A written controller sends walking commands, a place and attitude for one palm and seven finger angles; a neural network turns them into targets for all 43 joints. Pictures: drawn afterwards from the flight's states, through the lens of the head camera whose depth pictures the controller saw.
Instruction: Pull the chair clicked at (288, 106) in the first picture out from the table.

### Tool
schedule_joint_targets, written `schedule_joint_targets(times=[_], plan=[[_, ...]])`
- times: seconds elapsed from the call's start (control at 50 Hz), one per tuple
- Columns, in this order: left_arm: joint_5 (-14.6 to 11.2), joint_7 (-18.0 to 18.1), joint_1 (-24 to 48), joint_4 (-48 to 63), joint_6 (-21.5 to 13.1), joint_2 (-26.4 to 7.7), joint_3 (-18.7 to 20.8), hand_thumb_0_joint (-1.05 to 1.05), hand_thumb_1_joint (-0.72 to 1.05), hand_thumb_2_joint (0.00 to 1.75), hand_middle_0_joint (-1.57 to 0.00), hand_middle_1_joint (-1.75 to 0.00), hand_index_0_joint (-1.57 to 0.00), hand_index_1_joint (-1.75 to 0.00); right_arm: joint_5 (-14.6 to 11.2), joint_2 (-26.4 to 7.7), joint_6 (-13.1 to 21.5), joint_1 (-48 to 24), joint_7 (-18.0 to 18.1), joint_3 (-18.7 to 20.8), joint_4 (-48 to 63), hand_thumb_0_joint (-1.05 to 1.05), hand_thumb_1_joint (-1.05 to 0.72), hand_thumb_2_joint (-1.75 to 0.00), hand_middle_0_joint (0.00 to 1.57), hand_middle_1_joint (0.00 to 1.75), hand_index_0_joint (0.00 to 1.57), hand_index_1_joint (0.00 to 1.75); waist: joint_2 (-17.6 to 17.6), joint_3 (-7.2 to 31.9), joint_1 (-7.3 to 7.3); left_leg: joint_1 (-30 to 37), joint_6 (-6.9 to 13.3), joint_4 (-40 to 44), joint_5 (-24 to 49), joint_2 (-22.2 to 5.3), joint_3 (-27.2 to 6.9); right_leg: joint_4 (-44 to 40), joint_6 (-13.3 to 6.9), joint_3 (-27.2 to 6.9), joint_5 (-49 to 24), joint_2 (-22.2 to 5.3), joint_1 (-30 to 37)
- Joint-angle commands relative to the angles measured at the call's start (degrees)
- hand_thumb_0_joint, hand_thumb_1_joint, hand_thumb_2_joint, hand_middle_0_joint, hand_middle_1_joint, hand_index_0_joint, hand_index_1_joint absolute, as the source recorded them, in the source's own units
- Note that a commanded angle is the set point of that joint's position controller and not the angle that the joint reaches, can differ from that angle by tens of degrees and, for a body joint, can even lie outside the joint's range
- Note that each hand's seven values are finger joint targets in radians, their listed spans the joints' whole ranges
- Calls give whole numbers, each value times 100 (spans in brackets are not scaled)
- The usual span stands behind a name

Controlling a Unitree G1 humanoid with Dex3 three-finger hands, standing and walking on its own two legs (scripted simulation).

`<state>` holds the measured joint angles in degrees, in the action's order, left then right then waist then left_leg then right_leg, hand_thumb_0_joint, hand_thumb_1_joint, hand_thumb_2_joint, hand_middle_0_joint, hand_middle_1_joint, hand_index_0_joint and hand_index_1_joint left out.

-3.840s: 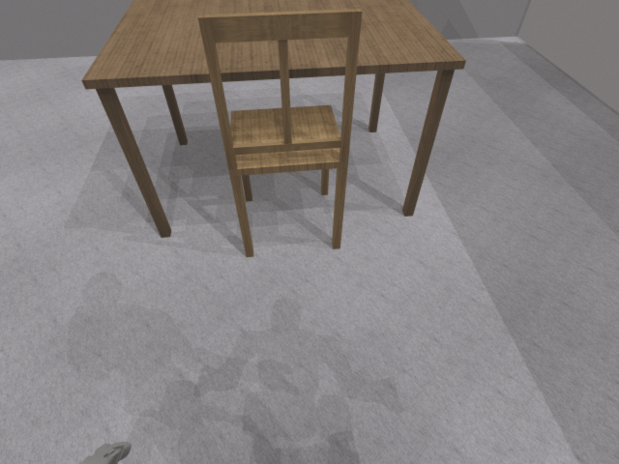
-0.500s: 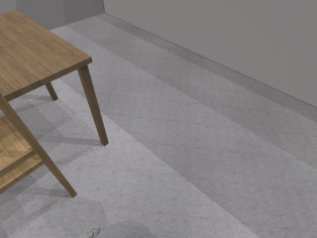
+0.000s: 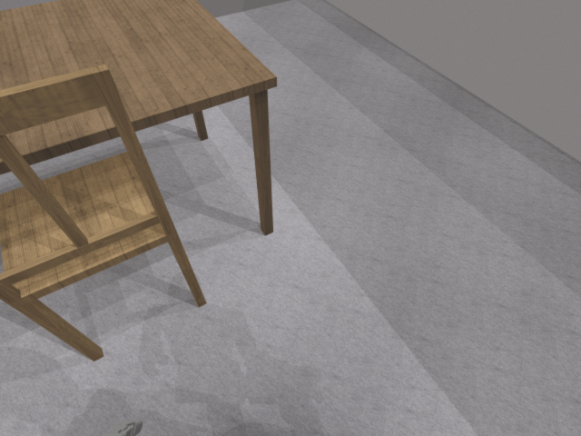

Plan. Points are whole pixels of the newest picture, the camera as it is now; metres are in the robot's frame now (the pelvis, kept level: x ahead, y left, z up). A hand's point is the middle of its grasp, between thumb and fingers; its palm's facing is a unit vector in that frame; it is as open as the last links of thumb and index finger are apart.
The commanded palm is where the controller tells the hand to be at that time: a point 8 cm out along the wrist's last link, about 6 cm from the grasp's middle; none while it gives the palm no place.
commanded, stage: turn to face it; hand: left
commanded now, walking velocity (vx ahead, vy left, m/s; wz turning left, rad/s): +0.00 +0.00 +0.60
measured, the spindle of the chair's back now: (45, 198) +0.53 +0.51 -0.06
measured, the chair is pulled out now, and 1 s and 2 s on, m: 0.00 0.00 0.00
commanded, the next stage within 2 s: take the last steps up to it in 0.84 s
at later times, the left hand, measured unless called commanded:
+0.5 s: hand out of the picture -0.08 +0.20 -0.19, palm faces +0.38 -0.89 -0.24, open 7.3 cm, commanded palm none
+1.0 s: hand out of the picture -0.04 +0.19 -0.15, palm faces +0.47 -0.83 -0.28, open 7.3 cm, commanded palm none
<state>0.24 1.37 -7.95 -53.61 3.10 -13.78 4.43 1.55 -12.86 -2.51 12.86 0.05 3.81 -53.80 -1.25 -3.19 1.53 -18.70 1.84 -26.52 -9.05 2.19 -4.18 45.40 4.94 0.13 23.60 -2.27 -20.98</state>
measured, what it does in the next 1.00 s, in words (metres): steps on the spot, turning left: right foot, then left foot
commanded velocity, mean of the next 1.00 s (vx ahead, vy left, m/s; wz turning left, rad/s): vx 0.02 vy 0.00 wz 0.38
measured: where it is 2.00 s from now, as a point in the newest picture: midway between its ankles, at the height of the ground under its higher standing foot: outside the picture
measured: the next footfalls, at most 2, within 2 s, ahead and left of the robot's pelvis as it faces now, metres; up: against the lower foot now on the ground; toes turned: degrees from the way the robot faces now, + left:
right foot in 0.08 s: +0.03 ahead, -0.15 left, +0.00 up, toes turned +2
left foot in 0.48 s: -0.04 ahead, +0.11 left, +0.00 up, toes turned +25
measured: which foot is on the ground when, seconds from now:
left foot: down 0.00-0.08, up 0.10-0.46, down 0.48-0.96, up 0.98-1.00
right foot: up 0.00-0.06, down 0.08-0.48, up 0.50-0.94, down 0.96-1.00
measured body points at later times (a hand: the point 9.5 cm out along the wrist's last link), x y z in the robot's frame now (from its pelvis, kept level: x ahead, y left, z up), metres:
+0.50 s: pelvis -0.04 +0.00 -0.02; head +0.00 +0.02 +0.43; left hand -0.10 +0.25 -0.17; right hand +0.17 -0.21 -0.14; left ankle -0.08 +0.09 -0.75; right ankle -0.01 -0.15 -0.74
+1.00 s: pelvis -0.03 -0.03 -0.01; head -0.01 -0.05 +0.44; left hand -0.07 +0.23 -0.13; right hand +0.11 -0.22 -0.17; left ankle -0.08 +0.09 -0.73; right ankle +0.01 -0.11 -0.74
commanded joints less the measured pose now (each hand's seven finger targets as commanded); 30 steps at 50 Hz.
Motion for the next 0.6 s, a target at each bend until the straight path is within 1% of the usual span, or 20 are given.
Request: schedule_joint_targets(times=[0.0,0.02,0.04,0.06,0.08,0.1,0.12,0.14,0.18,0.24,0.32,0.36,0.38,0.42,0.44,0.46,0.48,0.5,0.52,0.58], plan=[[-23,39,-651,357,-183,-474,92,0,90,90,-20,-30,-20,-30,-35,-1146,52,-277,-4,345,504,0,-90,-90,20,30,20,30,-787,697,-266,-71,530,425,382,-1137,-1622,-1532,-120,103,-662,133,1103],[6,56,-867,338,-227,-645,140,0,90,90,-20,-30,-20,-30,-69,-996,36,-340,-26,331,569,0,-90,-90,20,30,20,30,-299,700,-384,-658,248,72,-270,-816,-1419,-2447,-204,-56,-946,-115,1794],[120,98,-925,402,-292,-1222,230,0,90,90,-20,-30,-20,-30,-127,-619,18,-277,-59,279,661,0,-90,-90,20,30,20,30,1261,628,-424,-1683,-245,-1299,-1478,-81,-511,-3395,-651,-1561,-186,-1570,2277],[118,97,-706,565,-258,-1491,228,0,90,90,-20,-30,-20,-30,-58,-609,25,-366,-49,292,769,0,-90,-90,20,30,20,30,1901,377,-410,-1841,-434,-2715,-2332,186,76,-3538,-1168,-2376,-267,-2619,1382],[95,102,-343,691,-254,-1294,164,0,90,90,-20,-30,-20,-30,-7,-793,-7,-329,-83,327,745,0,-90,-90,20,30,20,30,1155,267,-228,-1563,-353,-3553,-2095,-75,-157,-3459,-1284,-1868,-182,-2465,692],[83,95,11,739,-306,-1017,120,0,90,90,-20,-30,-20,-30,9,-743,-57,-276,-126,318,634,0,-90,-90,20,30,20,30,971,154,-24,-1559,-386,-3928,-1678,-182,-110,-3337,-1151,-1307,-619,-1995,612],[69,81,45,741,-337,-924,95,0,90,90,-20,-30,-20,-30,9,-706,-72,-228,-140,305,536,0,-90,-90,20,30,20,30,1220,92,-5,-1615,-460,-4194,-1525,-237,65,-3114,-1080,-1005,-1255,-1754,732],[64,82,101,766,-343,-783,47,0,90,90,-20,-30,-20,-30,-6,-740,-83,-147,-166,311,493,0,-90,-90,20,30,20,30,1164,13,60,-1568,-503,-4359,-1309,-352,143,-2924,-1050,-599,-1769,-1638,714],[88,71,-149,690,-388,-733,18,0,90,90,-20,-30,-20,-30,-29,-627,-72,-248,-185,253,498,0,-90,-90,20,30,20,30,1119,41,-39,-1521,-599,-4144,-1286,-373,363,-2661,-1097,-120,-2659,-1567,1080],[125,70,-614,562,-354,-890,59,0,90,90,-20,-30,-20,-30,-55,-535,-102,-679,-201,206,623,0,-90,-90,20,30,20,30,1123,13,-294,-1305,-627,-3494,-1500,-384,599,-2587,-1156,50,-2752,-1717,1251],[147,43,-912,460,-307,-1100,105,0,90,90,-20,-30,-20,-30,-71,-459,-63,-1034,-207,108,745,0,-90,-90,20,30,20,30,1323,148,-477,-844,-586,-2427,-1678,-352,891,-2353,-1195,199,-3281,-1835,1434],[159,39,-921,449,-287,-1176,149,0,90,90,-20,-30,-20,-30,-94,-445,-23,-961,-196,79,758,0,-90,-90,20,30,20,30,1526,337,-497,-509,-513,-1929,-1777,-327,989,-2163,-1185,272,-3567,-1910,1541],[159,38,-881,431,-274,-1199,162,0,90,90,-20,-30,-20,-30,-97,-462,-2,-850,-184,77,733,0,-90,-90,20,30,20,30,1527,418,-435,-291,-482,-1604,-1665,-312,1046,-2021,-1122,363,-3603,-1927,1526],[104,19,-811,400,-247,-1182,168,0,90,90,-20,-30,-20,-30,-83,-572,61,-485,-162,78,634,0,-90,-90,20,30,20,30,1341,654,-233,429,-413,-430,-813,-268,1110,-1426,-793,703,-3510,-1745,1432],[58,6,-790,413,-220,-1051,150,0,90,90,-20,-30,-20,-30,-73,-834,118,-128,-159,144,547,0,-90,-90,20,30,20,30,618,900,-24,1381,-306,348,129,-497,767,-566,-502,903,-3065,-1581,887],[5,-35,-765,635,-200,-675,89,0,90,90,-20,-30,-20,-30,-33,-1517,189,241,-104,312,526,0,-90,-90,20,30,20,30,-1177,1172,200,2547,345,539,2271,-2043,-1190,786,-4,1121,-329,-773,-805],[44,-10,-387,789,-168,-498,-22,0,90,90,-20,-30,-20,-30,-101,-1809,156,626,-46,368,390,0,-90,-90,20,30,20,30,-1556,1181,344,2483,938,444,4399,-2680,-1662,1553,63,551,1460,-495,-1358],[63,7,-321,771,-131,-627,13,0,90,90,-20,-30,-20,-30,-64,-1666,131,607,-27,311,347,0,-90,-90,20,30,20,30,-982,1094,283,2164,1088,313,3997,-2645,-1101,1952,-45,290,1206,-637,-1192],[81,16,-209,637,-101,-552,16,0,90,90,-20,-30,-20,-30,-44,-1392,174,380,38,256,361,0,-90,-90,20,30,20,30,-1109,901,226,1869,909,466,3721,-2225,-1028,2068,-8,168,828,-618,-1270],[50,-57,-441,363,-83,-596,52,0,90,90,-20,-30,-20,-30,-56,-1061,176,-378,72,116,537,0,-90,-90,20,30,20,30,-856,434,-118,1129,690,669,2442,-1647,-464,2133,-9,86,-12,-535,-961]])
